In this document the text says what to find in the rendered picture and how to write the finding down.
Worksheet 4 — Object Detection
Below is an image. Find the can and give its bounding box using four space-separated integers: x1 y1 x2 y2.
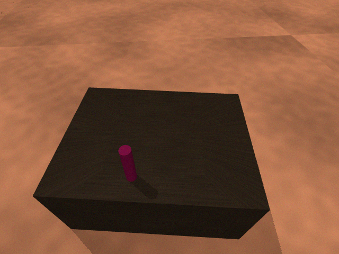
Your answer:
118 145 137 182

